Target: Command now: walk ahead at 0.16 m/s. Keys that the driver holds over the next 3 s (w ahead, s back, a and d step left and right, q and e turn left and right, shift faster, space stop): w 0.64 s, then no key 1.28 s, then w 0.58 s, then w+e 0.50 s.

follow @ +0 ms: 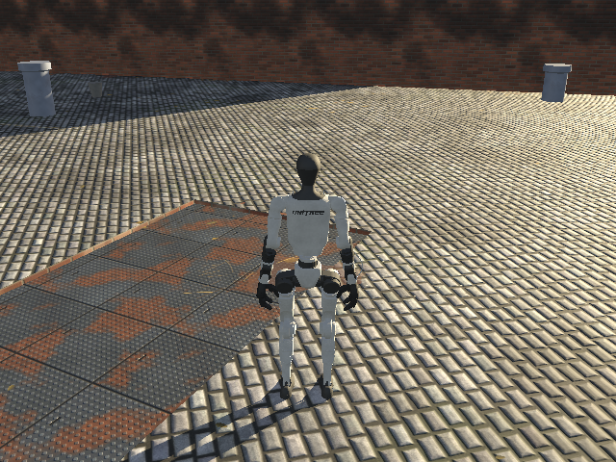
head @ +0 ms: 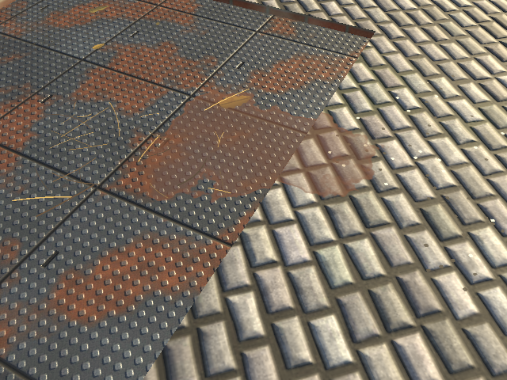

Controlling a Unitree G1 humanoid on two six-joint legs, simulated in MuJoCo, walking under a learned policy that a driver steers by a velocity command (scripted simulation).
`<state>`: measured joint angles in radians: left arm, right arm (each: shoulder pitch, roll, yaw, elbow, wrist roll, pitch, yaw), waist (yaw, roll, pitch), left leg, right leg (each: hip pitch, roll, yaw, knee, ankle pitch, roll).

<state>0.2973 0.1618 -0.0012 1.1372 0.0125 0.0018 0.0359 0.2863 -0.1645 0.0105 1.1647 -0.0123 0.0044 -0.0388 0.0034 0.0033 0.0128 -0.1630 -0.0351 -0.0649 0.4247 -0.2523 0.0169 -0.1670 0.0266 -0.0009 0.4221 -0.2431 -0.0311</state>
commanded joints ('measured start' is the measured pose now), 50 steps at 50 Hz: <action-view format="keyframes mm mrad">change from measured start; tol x32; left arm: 1 90 133 35 -17 3 10 -2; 26 -367 53 34 -273 5 -46 -71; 33 227 283 115 -134 42 -76 -25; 50 111 91 15 -72 6 -79 -12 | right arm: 1 31 -89 -20 -41 -14 2 5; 12 439 -210 -76 -3 -11 -70 25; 50 -30 -40 -37 -154 -3 -20 14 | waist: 1 22 -67 125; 12 -154 311 109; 34 101 -178 -297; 50 -8 -100 -23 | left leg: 1 -202 5 -25 25 -355 65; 9 71 -9 138 59 -96 73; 13 208 403 -581 -334 -561 216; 30 222 227 32 -28 1010 127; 32 46 173 68 384 753 101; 34 -378 -66 34 980 -258 61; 50 -160 50 113 275 86 16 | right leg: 1 -59 -112 190 -142 -512 -93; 8 -183 -246 297 -242 -450 -158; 14 -642 -66 16 650 -160 -77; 27 -397 -18 -147 213 135 -45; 31 17 55 -143 91 144 -125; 33 457 -353 373 35 7 -232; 34 463 -455 724 -138 83 -347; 41 -64 -247 66 -165 851 -205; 50 20 -205 -14 -102 808 -144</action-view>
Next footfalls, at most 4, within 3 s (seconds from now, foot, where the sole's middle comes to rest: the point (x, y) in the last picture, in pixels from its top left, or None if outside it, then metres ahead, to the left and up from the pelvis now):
0.64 right None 0.42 -0.05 -0.78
1.10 left None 0.53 0.12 -0.78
2.30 left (207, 325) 0.69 0.17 -0.78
2.86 right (272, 236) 1.00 -0.02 -0.78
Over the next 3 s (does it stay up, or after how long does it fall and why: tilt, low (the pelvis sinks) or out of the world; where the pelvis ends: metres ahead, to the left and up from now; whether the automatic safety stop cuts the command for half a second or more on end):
stays up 0.91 0.04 -0.02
